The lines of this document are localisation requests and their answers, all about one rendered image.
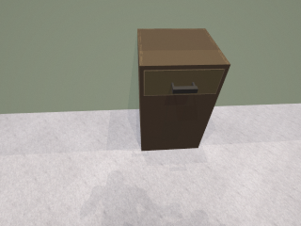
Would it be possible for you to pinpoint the cabinet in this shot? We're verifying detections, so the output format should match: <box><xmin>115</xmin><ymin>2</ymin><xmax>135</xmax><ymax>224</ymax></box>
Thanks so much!
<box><xmin>137</xmin><ymin>28</ymin><xmax>230</xmax><ymax>152</ymax></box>

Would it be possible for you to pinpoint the drawer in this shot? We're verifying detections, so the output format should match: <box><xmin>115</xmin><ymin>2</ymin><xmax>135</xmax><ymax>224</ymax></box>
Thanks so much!
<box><xmin>143</xmin><ymin>69</ymin><xmax>224</xmax><ymax>96</ymax></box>

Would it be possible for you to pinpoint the handle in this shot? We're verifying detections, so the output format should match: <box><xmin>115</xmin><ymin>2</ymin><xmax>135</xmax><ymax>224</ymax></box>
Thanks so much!
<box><xmin>171</xmin><ymin>82</ymin><xmax>198</xmax><ymax>94</ymax></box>

